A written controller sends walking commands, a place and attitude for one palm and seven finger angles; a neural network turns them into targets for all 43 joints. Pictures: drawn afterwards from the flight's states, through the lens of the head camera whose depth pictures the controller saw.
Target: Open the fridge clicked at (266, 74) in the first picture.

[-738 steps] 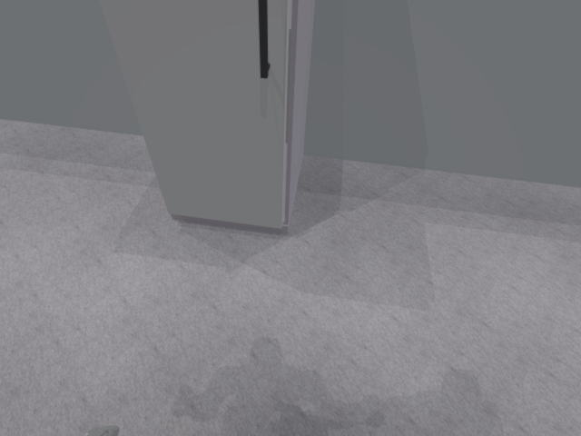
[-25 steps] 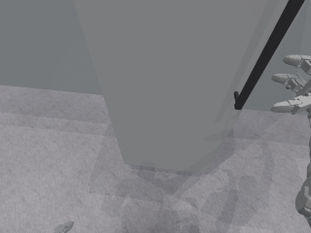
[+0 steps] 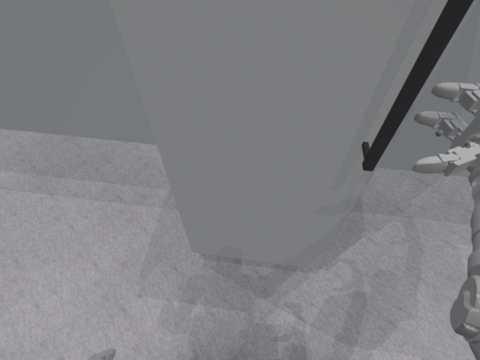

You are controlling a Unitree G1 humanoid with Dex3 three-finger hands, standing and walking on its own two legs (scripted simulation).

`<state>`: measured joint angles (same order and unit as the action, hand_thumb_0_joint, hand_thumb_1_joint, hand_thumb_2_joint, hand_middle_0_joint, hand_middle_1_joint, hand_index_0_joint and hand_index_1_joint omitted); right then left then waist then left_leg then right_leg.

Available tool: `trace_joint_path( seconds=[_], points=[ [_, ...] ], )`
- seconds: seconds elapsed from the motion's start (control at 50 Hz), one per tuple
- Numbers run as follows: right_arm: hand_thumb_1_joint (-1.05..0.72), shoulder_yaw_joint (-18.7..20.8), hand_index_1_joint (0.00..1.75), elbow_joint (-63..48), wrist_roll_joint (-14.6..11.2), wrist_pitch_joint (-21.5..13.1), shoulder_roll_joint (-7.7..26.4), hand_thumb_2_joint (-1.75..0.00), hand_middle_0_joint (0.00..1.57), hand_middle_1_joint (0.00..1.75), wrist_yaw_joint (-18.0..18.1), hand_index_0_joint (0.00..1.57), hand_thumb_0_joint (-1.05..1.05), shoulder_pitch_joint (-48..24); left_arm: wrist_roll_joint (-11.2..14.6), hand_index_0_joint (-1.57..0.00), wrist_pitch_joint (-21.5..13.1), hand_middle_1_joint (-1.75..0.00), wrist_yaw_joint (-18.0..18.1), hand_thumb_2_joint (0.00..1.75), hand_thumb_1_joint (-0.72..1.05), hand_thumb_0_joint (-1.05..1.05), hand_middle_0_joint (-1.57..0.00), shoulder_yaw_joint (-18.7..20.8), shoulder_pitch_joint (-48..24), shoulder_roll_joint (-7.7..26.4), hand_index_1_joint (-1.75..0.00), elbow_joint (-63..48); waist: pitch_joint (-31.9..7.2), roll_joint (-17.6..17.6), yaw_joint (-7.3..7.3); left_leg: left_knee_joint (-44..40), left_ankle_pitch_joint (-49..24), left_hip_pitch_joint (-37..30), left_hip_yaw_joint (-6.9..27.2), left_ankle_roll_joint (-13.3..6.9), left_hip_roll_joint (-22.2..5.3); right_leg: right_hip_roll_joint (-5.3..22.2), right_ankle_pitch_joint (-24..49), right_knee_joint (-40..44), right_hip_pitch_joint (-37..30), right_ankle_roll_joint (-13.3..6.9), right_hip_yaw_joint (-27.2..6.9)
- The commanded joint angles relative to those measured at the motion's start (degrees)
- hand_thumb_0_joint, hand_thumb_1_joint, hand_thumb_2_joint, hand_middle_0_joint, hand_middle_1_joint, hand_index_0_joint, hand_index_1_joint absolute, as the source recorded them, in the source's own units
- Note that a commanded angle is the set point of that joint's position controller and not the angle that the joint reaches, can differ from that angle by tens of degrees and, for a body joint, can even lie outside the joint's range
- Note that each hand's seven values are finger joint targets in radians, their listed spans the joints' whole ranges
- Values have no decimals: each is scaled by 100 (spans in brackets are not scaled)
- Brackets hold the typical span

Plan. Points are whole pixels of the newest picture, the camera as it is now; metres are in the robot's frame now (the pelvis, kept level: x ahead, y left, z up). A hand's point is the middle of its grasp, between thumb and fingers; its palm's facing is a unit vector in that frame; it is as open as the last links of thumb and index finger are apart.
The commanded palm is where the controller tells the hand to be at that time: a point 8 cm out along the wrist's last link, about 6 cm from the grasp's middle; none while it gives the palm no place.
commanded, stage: feel for the door with the fingertips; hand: right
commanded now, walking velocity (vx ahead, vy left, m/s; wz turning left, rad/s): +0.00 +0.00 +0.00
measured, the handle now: (420, 55) +0.50 -0.19 +0.25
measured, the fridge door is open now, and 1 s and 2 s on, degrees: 0 0 0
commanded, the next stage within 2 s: slide the fingers in behind the handle in 0.84 s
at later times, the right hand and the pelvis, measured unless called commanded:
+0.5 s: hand (418, 127) +0.45 -0.21 +0.17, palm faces +0.05 +1.00 -0.01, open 13.9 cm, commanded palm +0.43 -0.26 +0.16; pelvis +0.00 +0.01 +0.00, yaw +0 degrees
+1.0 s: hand (413, 120) +0.46 -0.21 +0.17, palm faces +0.03 +1.00 -0.02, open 13.8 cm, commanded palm +0.44 -0.26 +0.16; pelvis -0.01 +0.01 +0.00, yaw +0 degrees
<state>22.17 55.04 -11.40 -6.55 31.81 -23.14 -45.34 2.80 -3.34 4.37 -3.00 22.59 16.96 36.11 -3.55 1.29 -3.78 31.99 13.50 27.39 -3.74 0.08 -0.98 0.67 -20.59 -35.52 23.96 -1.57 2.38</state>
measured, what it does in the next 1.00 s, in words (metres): stands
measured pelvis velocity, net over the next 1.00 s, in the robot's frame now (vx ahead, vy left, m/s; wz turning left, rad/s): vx -0.01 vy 0.01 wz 0.00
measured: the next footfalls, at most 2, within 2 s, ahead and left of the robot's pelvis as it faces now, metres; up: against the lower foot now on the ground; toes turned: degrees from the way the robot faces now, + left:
none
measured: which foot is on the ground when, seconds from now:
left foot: down 0.00-1.00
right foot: down 0.00-1.00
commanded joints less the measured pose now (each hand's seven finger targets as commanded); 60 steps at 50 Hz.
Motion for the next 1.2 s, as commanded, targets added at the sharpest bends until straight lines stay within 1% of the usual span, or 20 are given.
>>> trace_joint_path(
  seconds=[0.0,0.04,0.12,0.16,0.24,0.28,0.34,0.52,0.54,0.62,0.64,0.72,0.84,0.88,0.96,1.06,1.1,1.14,1.16,1.18],
  points=[
    [50,231,120,-1336,-108,-153,1348,-30,30,120,150,30,0,-2443,-3,-20,-218,-30,16,90,90,0,-20,364,139,905,-30,-623,-1908,327,9,-34,-1747,-1201,144,-212,144,68,2238,464,-692,58,-364],
    [50,178,120,-1857,-56,-174,1245,-30,30,120,299,30,0,-2401,-17,-20,-230,-30,-24,90,90,0,-20,373,75,850,-30,-706,-2170,541,75,2,-1932,-1309,145,-219,139,80,2699,428,-949,84,-378],
    [50,104,120,-2024,-82,-103,1010,-30,30,120,519,30,0,-2249,-6,-20,-210,-30,-43,90,90,0,-20,389,39,819,-30,-686,-1962,188,55,-52,-2001,-1370,126,-206,158,126,2801,445,-938,65,-353],
    [50,14,120,-2157,-48,-58,840,-30,30,120,612,30,0,-2364,-4,-20,-226,-30,-51,90,90,0,-20,374,-45,784,-30,-697,-1968,339,36,-65,-1976,-1358,149,-200,149,105,2666,487,-990,68,-328],
    [50,116,120,-2158,77,-16,954,-30,30,120,815,30,0,-2387,-12,-20,-221,-30,-31,90,90,0,-20,353,-114,758,-30,-684,-1898,329,61,-82,-1958,-1470,167,-210,133,81,2515,527,-912,53,-298],
    [50,177,120,-1867,152,3,1077,-30,30,120,866,30,0,-2517,-14,-20,-203,-30,11,90,90,0,-20,344,-86,772,-30,-631,-1716,-26,3,-115,-1858,-1498,170,-192,120,66,2188,580,-711,22,-291],
    [50,137,120,-1691,186,-79,1085,-30,30,120,840,30,0,-2717,-15,-20,-218,-30,34,90,90,0,-20,323,-101,754,-30,-626,-1806,232,1,-124,-1867,-1530,236,-210,99,27,2083,549,-753,2,-257],
    [50,-94,120,-931,132,-366,982,-30,30,120,523,30,0,-3173,-11,-20,-255,-30,59,90,90,0,-20,339,87,811,-30,-514,-1879,66,-157,-91,-1845,-1448,255,-193,86,-4,1910,461,-609,-28,-239],
    [50,-6,120,-930,155,-388,1121,-30,30,120,514,30,0,-3206,-8,-20,-258,-30,57,90,90,0,-20,336,84,819,-30,-500,-1965,226,-122,-69,-1841,-1443,273,-192,78,-7,1896,454,-600,-13,-243],
    [50,178,120,-522,191,-443,1431,-30,30,120,522,30,0,-3256,-25,-20,-224,-30,59,90,90,0,-20,354,222,879,-30,-424,-1846,-64,-158,-68,-1719,-1479,291,-162,68,-8,1668,435,-285,-44,-221],
    [50,46,120,-525,219,-469,1306,-30,30,120,518,30,0,-3372,-19,-20,-227,-30,46,90,90,0,-20,331,196,855,-30,-440,-1773,147,-184,-72,-1638,-1394,299,-163,64,-23,1585,465,-254,-27,-235],
    [50,232,120,-707,220,-667,1551,-30,30,120,538,30,0,-3456,-47,-20,-231,-30,37,90,90,0,-20,382,285,882,-30,-455,-2182,108,-141,-19,-1764,-1595,328,-168,84,-10,1732,397,-338,-54,-226],
    [50,315,120,-324,267,-654,1759,-30,30,120,486,30,0,-3557,-34,-20,-203,-30,50,90,90,0,-20,372,380,929,-30,-385,-1944,125,-219,-79,-1465,-1411,356,-138,89,-5,1360,432,-98,-61,-223],
    [50,93,120,-360,311,-669,1562,-30,30,120,479,30,0,-3869,-34,-20,-217,-30,52,90,90,0,-20,358,411,903,-30,-343,-1861,398,-306,-105,-1354,-1196,326,-152,96,-11,1331,452,-194,-40,-263],
    [50,213,120,-232,248,-702,1577,-30,30,120,512,30,0,-3603,-57,-20,-237,-30,31,90,90,0,-20,371,475,923,-30,-338,-1977,78,-274,-96,-1387,-1267,319,-135,117,11,1368,416,-166,-48,-253],
    [50,205,120,-385,253,-738,1541,-30,30,120,515,30,0,-3532,-55,-20,-244,-30,22,90,90,0,-20,369,442,909,-30,-366,-2014,245,-223,-76,-1352,-1215,290,-164,126,22,1419,441,-267,-31,-279],
    [50,1,120,-632,247,-740,1243,-30,30,120,510,30,0,-3571,-55,-20,-272,-30,0,90,90,0,-20,377,403,870,-30,-403,-2061,468,-209,-71,-1341,-1096,252,-185,135,25,1511,442,-486,-8,-300],
    [50,193,120,-494,164,-673,1351,-30,30,120,550,30,0,-3276,-50,-20,-260,-30,4,90,90,0,-20,387,406,900,-30,-409,-2010,120,-177,-69,-1406,-1182,253,-173,153,49,1561,436,-388,-29,-290],
    [50,295,120,-453,196,-646,1522,-30,30,120,582,30,0,-3344,-54,-20,-240,-30,12,90,90,0,-20,370,412,913,-30,-392,-1937,49,-164,-69,-1383,-1241,251,-164,135,44,1484,474,-259,-21,-293],
    [50,177,120,-488,217,-618,1366,-30,30,120,596,30,0,-3314,-46,-20,-242,-30,4,90,90,0,-20,364,359,883,-30,-444,-1864,176,-155,-82,-1324,-1203,263,-167,131,30,1411,491,-259,-25,-272]
  ],
)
